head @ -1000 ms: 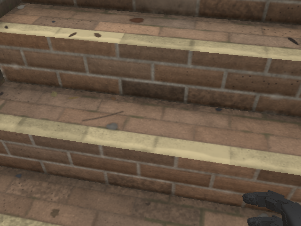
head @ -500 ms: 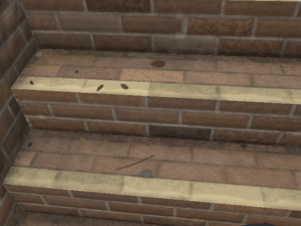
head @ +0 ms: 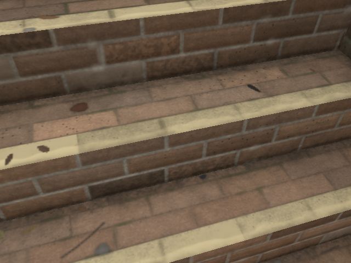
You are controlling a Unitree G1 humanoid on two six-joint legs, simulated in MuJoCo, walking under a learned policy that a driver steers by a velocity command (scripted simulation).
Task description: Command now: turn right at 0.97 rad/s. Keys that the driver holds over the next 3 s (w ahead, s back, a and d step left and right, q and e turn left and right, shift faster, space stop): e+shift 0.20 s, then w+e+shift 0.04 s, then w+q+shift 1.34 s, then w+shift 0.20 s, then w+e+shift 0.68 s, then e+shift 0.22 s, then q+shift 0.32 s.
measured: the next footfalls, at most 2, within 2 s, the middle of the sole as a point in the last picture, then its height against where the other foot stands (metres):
right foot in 0.66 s outside the picture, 0.20 m higher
left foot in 1.20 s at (259, 209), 0.21 m higher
